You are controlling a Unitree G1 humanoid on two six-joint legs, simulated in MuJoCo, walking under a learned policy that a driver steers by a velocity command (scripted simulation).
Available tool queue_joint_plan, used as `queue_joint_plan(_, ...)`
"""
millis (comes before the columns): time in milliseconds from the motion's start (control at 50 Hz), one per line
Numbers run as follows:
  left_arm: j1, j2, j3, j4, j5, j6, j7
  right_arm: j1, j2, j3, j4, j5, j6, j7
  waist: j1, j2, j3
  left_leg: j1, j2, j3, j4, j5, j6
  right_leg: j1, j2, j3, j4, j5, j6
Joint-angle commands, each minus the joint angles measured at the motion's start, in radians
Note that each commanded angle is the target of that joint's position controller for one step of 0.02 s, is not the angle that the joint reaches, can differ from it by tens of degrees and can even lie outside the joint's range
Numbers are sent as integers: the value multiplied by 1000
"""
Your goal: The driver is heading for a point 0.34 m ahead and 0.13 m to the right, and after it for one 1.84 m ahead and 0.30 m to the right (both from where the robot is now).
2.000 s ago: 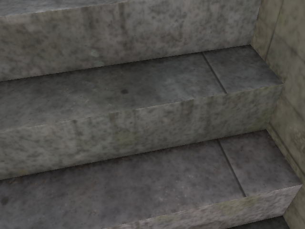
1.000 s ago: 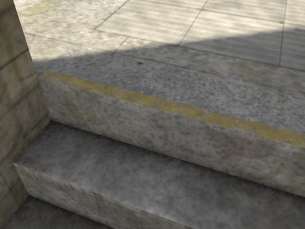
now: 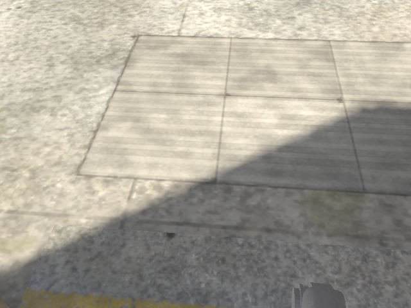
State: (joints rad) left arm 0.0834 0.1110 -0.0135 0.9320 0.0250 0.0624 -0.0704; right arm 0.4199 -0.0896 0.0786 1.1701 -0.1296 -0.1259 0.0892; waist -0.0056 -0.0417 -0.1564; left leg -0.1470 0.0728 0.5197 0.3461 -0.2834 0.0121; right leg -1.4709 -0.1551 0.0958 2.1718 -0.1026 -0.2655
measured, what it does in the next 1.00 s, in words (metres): climbs, turning right: right foot 0.21 m higher, then left foot 0.21 m higher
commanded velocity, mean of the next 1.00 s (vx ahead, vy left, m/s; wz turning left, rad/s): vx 0.50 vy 0.00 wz -0.36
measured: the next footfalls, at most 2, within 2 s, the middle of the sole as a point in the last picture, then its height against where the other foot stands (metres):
right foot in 0.12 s outside the picture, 0.21 m higher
left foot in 0.66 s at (232, 268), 0.21 m higher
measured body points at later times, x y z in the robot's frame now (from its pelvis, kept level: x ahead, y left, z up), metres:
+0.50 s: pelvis +0.20 -0.08 +0.20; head +0.19 -0.08 +0.65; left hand +0.09 +0.13 +0.05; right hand +0.33 -0.33 +0.09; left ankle +0.31 +0.04 -0.18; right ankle +0.14 -0.17 -0.53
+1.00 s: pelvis +0.45 -0.10 +0.39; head +0.44 -0.08 +0.84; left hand +0.71 +0.06 +0.29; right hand +0.33 -0.28 +0.25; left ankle +0.45 -0.01 -0.32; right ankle +0.47 -0.27 -0.17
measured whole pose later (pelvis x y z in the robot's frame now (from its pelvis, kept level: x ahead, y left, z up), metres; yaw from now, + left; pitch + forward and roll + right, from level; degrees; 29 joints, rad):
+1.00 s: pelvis +0.45 -0.10 +0.39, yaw -19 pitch +6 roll +1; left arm 0.06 0.26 0.03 0.86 0.08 -0.06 -0.04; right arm 0.46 -0.16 0.00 1.07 -0.05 -0.13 0.07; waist -0.08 -0.04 -0.15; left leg -0.42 -0.09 0.01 0.73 -0.42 0.09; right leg -1.03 -0.06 0.08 1.51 -0.08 -0.04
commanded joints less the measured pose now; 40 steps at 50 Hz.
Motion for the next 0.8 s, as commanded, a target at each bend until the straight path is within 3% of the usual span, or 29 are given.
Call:
queue_joint_plan(20, -332, 128, 6, -174, 6, 11, 9, -80, -140, -29, -60, 0, 14, 38, -9, 69, 123, 44, 329, -189, -377, 17, 186, -15, -47, -50, -384, -390, -25)
queue_joint_plan(40, -348, 123, -8, -190, 14, 31, -4, -99, -194, -39, -52, 20, 25, 62, 13, 77, 121, -124, 311, -150, -436, 75, 232, 209, -8, -149, -477, -432, -42)
queue_joint_plan(60, -274, 113, 2, -145, 18, 10, -25, -126, -208, -41, -90, 28, 4, 56, 23, 116, 120, -128, 320, -114, -390, 241, 238, 325, 48, -216, -417, -430, 14)
queue_joint_plan(100, -88, 97, 1, -106, 32, -13, -35, -165, -300, -63, -85, 51, 3, 53, 99, 196, 48, 126, 367, -120, -209, 884, 302, 322, 161, -245, -527, -424, -5)
queue_joint_plan(120, -38, 119, 6, -118, 9, -35, -39, -193, -358, -85, -101, 43, 4, 57, 122, 215, -7, 212, 369, -127, -140, 1147, 324, 406, 222, -258, -728, -402, -2)
queue_joint_plan(140, 26, 175, 24, -101, -23, -53, -28, -186, -366, -90, -107, 28, -5, 56, 132, 189, -130, 232, 298, -97, 39, 1467, 294, 603, 284, -219, -853, -318, 0)
queue_joint_plan(160, 155, 221, 29, -47, -45, -65, 1, -25, -284, -61, -58, -21, -28, 67, 103, 109, -298, -63, 263, -173, 255, 1493, 241, 1064, 261, -33, -905, -117, -34)
queue_joint_plan(180, 432, 310, 66, 25, -27, -42, 32, -108, -294, -68, -55, -23, -14, 98, 244, 55, -358, -280, 208, -235, 532, 1098, 185, 1301, 223, 217, -1254, -193, -56)
queue_joint_plan(200, 604, 405, 85, 120, 11, -46, 42, -203, -215, -74, -104, 8, 28, 114, 238, -98, -327, -663, 41, -373, 896, 402, 109, 1479, 63, 721, -1675, -388, -95)
queue_joint_plan(220, 581, 412, 105, 139, 36, -59, 42, -242, -205, -92, -108, 73, 46, 93, 215, -101, -212, -818, -19, -620, 1189, 508, 138, 1399, 68, 833, -1777, -636, 92)
queue_joint_plan(240, 520, 335, 83, 179, 32, -63, 29, -259, -137, -83, -96, 75, 42, 66, 147, -226, -61, -904, -81, -713, 1401, 531, 165, 1173, 110, 699, -1708, -756, 136)
queue_joint_plan(260, 414, 256, 58, 182, 15, -76, 12, -265, -95, -71, -88, 73, 38, 39, 70, -180, -1, -946, -106, -783, 1529, 552, 193, 1035, 136, 591, -1638, -684, 131)
queue_joint_plan(320, 190, 126, 19, 161, -7, -103, -5, -276, -135, -62, -139, 70, 30, 1, -62, 8, 12, -1096, -118, -817, 1742, 435, 239, 1011, 154, 505, -1624, -337, 115)
queue_joint_plan(360, 219, 124, 12, 197, 23, -117, -12, -280, -182, -60, -157, 52, 60, 11, -58, 42, 47, -1257, -97, -714, 1805, 299, 215, 1104, 141, 400, -1635, -204, 68)
queue_joint_plan(420, 342, 71, -14, 226, 81, -126, -2, -408, -125, -35, -246, 74, 72, 2, -18, -15, 74, -1288, -89, -628, 2048, 144, 226, 997, 136, 347, -1714, -297, 29)
queue_joint_plan(440, 378, 70, -19, 241, 91, -125, 3, -436, -107, -19, -271, 74, 70, -5, -6, -23, 94, -1339, -95, -634, 2108, 96, 238, 1007, 124, 370, -1732, -308, 28)
queue_joint_plan(480, 390, 153, -16, 220, 117, -150, -4, -500, -139, -17, -361, 64, 83, -25, -21, 86, 93, -1224, -42, -567, 1788, 254, 181, 964, 137, 348, -1783, -374, 69)
queue_joint_plan(520, 452, 187, -5, 216, 107, -159, -6, -614, -161, -21, -443, 77, 113, -37, 35, -58, 125, -1182, -1, -518, 1653, 263, 118, 920, 134, 338, -1849, -306, 21)
queue_joint_plan(560, 516, 163, -13, 239, 72, -157, -32, -831, -153, -13, -556, 58, 146, -40, 84, -82, 154, -1128, 15, -466, 1348, -70, 102, 941, 12, 431, -2068, -250, -60)
queue_joint_plan(580, 458, 134, -16, 189, 33, -178, -44, -778, -123, -13, -547, 43, 140, -38, 63, -125, 192, -980, 5, -421, 1254, -143, 100, 928, -14, 399, -2104, -113, -52)
queue_joint_plan(620, 465, 224, 5, 165, -6, -195, -62, -715, -148, -23, -577, 47, 124, -6, 4, -159, 74, -788, -82, -372, 1153, -309, 97, 1040, -72, 327, -2025, 607, -61)
queue_joint_plan(660, 430, 366, 68, 137, 15, -203, -71, -456, -209, -50, -483, 72, 94, 25, -58, -175, -64, -675, -142, -393, 1023, -251, 102, 1338, -80, 192, -1803, 1420, -9)
queue_joint_plan(680, 487, 340, 82, 132, 44, -202, -76, -341, -211, -54, -438, 95, 88, 29, -32, -69, -215, -422, -131, -553, 988, -140, 165, 1229, -11, 142, -1687, 1510, 29)
queue_joint_plan(700, 489, 276, 80, 151, 69, -186, -89, -183, -233, -69, -393, 73, 101, 20, -96, 67, -239, -223, -63, -802, 797, -278, 232, 1034, 44, 151, -1512, 1324, 44)
queue_joint_plan(720, 399, 197, 74, 114, 85, -156, -92, -29, -308, -100, -348, 44, 112, 7, -165, 279, -204, -109, 16, -1081, 517, -489, 289, 811, 158, 153, -1239, 781, 52)
queue_joint_plan(740, 275, 185, 86, 124, 60, -127, -89, 52, -327, -113, -357, 27, 116, 2, -248, 432, -117, -241, 120, -1466, 205, -751, 384, 645, 285, 192, -573, 154, 116)
queue_joint_plan(760, 245, 135, 80, 99, 29, -128, -68, 44, -293, -103, -302, 71, 79, -11, -171, 346, 22, -327, 118, -1477, 152, -894, 330, 481, 270, 229, -334, 175, 96)
queue_joint_plan(780, 185, 138, 67, 48, 27, -144, -48, -24, -249, -99, -279, 98, 59, -18, -111, 221, 120, -371, 114, -1418, 150, -803, 317, 404, 269, 220, -238, 170, 77)
queue_joint_plan(800, 154, 151, 58, 20, 23, -152, -27, -100, -177, -88, -246, 102, 51, -20, -56, 65, 113, -365, 107, -1318, 162, -628, 297, 387, 254, 220, -231, 148, 76)
Velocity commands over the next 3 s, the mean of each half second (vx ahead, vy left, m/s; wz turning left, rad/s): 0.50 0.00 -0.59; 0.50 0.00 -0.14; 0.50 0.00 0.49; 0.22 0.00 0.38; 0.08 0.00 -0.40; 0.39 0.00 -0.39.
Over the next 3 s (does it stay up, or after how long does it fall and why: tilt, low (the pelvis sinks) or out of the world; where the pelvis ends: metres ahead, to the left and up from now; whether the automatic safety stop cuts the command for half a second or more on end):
stays up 1.08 -0.23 0.43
